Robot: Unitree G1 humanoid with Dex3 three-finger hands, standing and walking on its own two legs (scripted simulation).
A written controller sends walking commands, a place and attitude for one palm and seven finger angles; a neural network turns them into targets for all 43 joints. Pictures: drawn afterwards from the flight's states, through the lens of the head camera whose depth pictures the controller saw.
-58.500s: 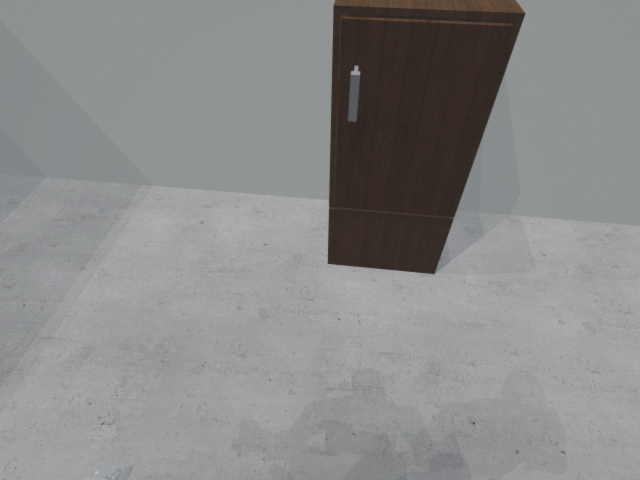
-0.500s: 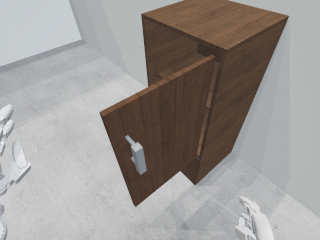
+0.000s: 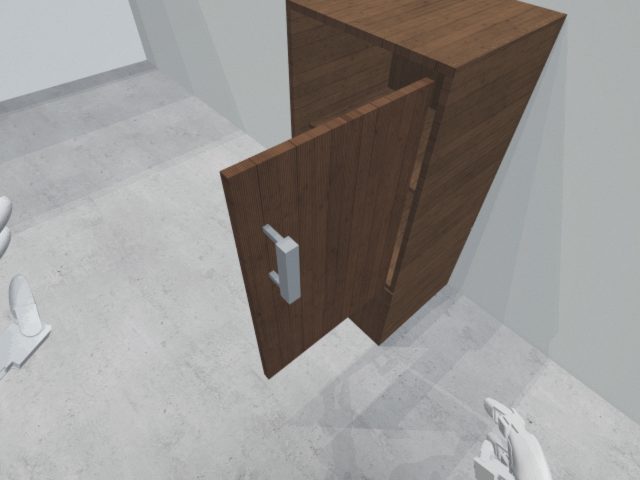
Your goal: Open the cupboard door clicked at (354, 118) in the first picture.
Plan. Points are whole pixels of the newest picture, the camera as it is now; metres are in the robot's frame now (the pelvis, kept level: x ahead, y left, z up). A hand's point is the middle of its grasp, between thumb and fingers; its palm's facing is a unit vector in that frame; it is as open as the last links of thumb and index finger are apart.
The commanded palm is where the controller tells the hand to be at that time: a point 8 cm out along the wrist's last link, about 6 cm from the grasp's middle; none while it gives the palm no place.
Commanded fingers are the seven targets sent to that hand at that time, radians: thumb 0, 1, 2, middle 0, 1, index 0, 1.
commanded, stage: step back with the hand held close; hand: left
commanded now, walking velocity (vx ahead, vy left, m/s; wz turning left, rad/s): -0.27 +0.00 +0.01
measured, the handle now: (280, 263) +0.41 +0.09 +0.02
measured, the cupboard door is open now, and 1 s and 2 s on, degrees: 89 89 89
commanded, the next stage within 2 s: stop stepping back and stand still in 0.66 s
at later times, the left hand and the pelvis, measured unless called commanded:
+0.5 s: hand (88, 384) +0.16 +0.20 +0.17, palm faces +0.28 -0.81 -0.51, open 7.4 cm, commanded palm +0.08 +0.27 +0.19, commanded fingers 0.00 0.90 0.90 -0.20 -0.30 -0.20 -0.30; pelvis -0.07 -0.03 +0.01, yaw -1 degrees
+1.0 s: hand out of the picture -0.01 +0.23 +0.18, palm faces +0.47 -0.74 -0.48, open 7.4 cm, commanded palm -0.06 +0.26 +0.19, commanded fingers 0.00 0.90 0.90 -0.20 -0.30 -0.20 -0.30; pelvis -0.19 -0.04 +0.01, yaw +2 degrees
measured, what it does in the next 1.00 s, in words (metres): walks backwards: right foot, then left foot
